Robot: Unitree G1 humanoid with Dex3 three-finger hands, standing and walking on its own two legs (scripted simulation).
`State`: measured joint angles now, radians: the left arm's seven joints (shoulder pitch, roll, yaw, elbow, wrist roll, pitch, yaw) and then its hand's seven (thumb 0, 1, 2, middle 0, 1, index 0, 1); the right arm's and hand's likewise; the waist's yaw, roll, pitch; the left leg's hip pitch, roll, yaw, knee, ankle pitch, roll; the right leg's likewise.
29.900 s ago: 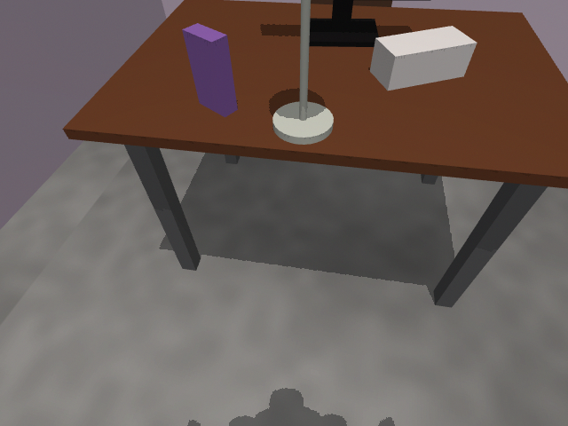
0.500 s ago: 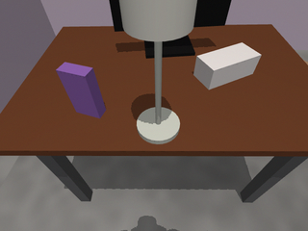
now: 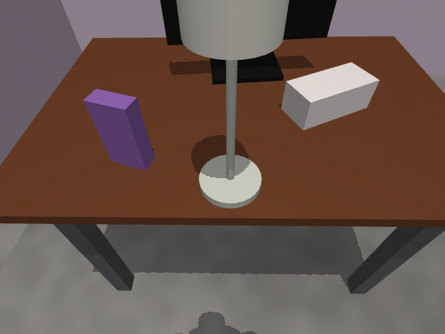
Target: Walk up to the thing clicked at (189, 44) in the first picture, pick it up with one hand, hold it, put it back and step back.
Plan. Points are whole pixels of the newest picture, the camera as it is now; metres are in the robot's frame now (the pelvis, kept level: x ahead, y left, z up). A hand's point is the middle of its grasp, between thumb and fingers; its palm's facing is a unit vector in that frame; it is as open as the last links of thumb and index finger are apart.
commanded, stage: stand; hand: left
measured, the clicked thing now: (123, 132) +0.53 +0.24 +0.06
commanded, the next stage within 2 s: step back in 1.70 s
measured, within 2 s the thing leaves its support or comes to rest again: neither
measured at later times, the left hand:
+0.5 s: hand out of the picture +0.06 +0.25 -0.16, palm faces -0.03 -0.94 -0.34, open 7.4 cm
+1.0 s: hand out of the picture +0.06 +0.25 -0.16, palm faces -0.02 -0.94 -0.34, open 7.4 cm
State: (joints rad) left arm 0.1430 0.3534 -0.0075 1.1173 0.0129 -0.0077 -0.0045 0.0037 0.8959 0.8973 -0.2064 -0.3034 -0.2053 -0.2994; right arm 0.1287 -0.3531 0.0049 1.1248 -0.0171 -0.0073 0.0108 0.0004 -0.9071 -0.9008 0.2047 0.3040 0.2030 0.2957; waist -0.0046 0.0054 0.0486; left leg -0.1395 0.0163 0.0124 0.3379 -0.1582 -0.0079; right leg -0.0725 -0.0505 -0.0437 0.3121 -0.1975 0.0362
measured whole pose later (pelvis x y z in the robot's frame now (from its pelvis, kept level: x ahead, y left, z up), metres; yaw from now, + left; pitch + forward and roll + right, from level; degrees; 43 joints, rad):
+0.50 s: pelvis +0.00 +0.00 +0.00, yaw +0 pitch -2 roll +0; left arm 0.14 0.35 -0.01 1.11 0.01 -0.01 -0.01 0.00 0.90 0.90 -0.21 -0.30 -0.21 -0.30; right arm 0.12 -0.35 0.01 1.13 -0.02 -0.01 0.01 0.00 -0.91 -0.90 0.20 0.30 0.20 0.30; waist -0.01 0.01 0.05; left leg -0.14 0.01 0.01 0.34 -0.16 -0.01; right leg -0.07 -0.05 -0.05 0.31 -0.20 0.04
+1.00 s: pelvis +0.00 +0.00 +0.00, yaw +1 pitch -2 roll +0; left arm 0.14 0.35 0.00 1.12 0.01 0.00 -0.01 0.00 0.90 0.90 -0.21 -0.30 -0.21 -0.30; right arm 0.12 -0.35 0.01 1.12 -0.02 -0.01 0.01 0.00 -0.91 -0.90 0.20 0.30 0.20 0.30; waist 0.00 0.01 0.05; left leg -0.14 0.01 0.00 0.34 -0.16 -0.01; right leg -0.06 -0.05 -0.06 0.31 -0.20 0.03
